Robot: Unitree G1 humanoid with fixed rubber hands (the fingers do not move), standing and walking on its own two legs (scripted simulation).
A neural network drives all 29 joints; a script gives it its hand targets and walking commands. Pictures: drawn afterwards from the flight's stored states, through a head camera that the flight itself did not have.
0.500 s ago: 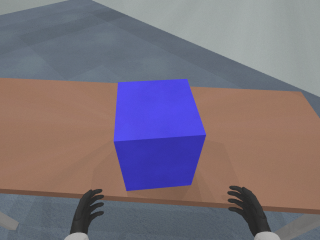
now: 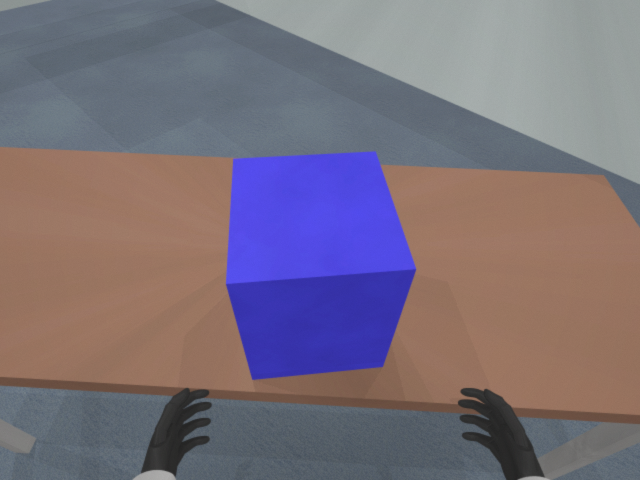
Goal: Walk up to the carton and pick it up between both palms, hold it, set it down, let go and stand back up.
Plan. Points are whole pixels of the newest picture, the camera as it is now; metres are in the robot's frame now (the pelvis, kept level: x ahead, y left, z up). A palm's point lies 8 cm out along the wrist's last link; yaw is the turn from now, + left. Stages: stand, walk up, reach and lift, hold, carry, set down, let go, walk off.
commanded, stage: set down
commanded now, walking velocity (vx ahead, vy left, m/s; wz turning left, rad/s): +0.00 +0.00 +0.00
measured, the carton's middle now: (312, 268) +0.42 +0.04 +0.02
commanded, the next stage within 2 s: let go in 0.40 s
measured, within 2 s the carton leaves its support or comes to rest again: neither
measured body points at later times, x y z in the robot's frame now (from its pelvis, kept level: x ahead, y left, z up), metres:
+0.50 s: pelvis +0.01 +0.00 +0.00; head +0.04 +0.01 +0.45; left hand +0.18 +0.20 -0.08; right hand +0.19 -0.22 -0.07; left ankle +0.00 +0.14 -0.75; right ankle +0.00 -0.10 -0.75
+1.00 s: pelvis +0.02 +0.01 +0.00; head +0.05 +0.02 +0.44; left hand +0.19 +0.21 -0.09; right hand +0.19 -0.23 -0.08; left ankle +0.00 +0.14 -0.75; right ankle +0.00 -0.10 -0.75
